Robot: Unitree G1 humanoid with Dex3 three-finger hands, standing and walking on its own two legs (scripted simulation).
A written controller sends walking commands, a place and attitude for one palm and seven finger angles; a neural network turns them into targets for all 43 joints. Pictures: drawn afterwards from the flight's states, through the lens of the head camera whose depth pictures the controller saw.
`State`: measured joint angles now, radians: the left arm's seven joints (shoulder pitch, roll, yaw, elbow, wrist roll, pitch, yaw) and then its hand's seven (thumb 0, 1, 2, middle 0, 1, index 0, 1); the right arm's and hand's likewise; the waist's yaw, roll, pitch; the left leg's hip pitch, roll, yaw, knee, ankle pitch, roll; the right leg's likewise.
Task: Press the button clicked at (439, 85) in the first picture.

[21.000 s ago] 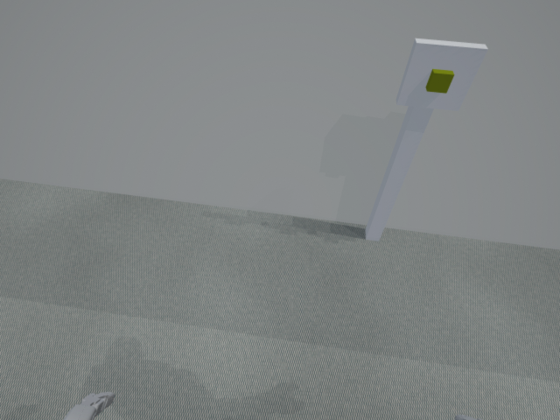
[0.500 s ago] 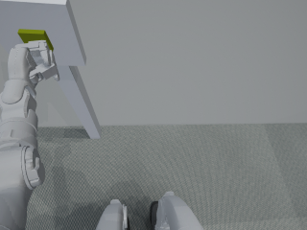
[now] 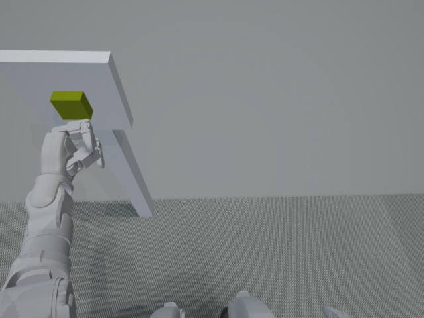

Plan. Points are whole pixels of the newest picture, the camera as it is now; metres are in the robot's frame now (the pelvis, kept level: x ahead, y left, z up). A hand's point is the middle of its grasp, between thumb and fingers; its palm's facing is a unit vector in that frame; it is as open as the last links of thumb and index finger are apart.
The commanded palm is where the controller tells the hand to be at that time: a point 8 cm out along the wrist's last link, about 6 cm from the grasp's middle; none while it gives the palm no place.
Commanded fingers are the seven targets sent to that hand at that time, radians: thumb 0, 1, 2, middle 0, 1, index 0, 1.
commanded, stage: pull the fist back off the button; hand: left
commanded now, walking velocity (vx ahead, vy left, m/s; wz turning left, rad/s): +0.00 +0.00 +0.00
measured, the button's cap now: (73, 104) +0.50 +0.26 +0.08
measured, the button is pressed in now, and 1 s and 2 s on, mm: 0 0 0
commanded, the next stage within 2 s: draw the hand back to the body in 0.34 s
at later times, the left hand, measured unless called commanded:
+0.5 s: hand (88, 172) +0.37 +0.22 +0.05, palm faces +0.03 -1.00 -0.01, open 3.1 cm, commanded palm +0.33 +0.27 +0.06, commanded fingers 0.00 0.90 0.90 -1.30 -1.50 -1.30 -1.50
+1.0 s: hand (40, 208) +0.27 +0.23 +0.13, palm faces +0.09 -0.99 -0.13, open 3.1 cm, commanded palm +0.23 +0.28 +0.14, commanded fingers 0.00 0.90 0.90 -1.30 -1.50 -1.30 -1.50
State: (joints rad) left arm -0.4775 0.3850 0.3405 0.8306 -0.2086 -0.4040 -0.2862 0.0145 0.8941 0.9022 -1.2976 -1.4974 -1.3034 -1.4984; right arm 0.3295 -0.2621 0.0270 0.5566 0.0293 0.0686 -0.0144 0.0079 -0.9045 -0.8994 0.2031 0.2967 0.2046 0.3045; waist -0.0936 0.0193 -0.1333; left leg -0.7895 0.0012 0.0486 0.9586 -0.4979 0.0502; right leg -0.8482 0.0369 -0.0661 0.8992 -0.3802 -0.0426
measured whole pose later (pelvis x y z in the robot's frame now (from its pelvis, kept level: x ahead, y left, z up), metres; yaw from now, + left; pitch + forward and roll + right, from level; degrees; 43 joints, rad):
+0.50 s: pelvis -0.01 +0.00 +0.00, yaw +2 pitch +16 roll -2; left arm -0.38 0.34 0.27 0.68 -0.23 -0.36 -0.29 0.01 0.89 0.90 -1.30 -1.50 -1.31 -1.50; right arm 0.24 -0.26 0.03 0.57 0.04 0.00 -0.04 0.01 -0.90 -0.90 0.20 0.30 0.20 0.30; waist -0.06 0.01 -0.11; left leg -0.77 -0.02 0.02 0.99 -0.50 0.05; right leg -0.82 0.02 -0.09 0.93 -0.39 -0.04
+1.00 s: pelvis +0.00 +0.00 +0.03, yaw +2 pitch +6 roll -1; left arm 0.10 0.33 0.22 0.09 -0.24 -0.17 -0.20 0.01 0.89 0.90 -1.30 -1.50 -1.31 -1.50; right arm 0.24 -0.26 0.03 0.54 0.06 -0.11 -0.09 0.01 -0.90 -0.90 0.20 0.30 0.20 0.30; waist 0.00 0.04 -0.11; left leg -0.45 -0.02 0.02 0.77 -0.43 0.05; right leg -0.50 0.02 -0.08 0.72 -0.33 -0.04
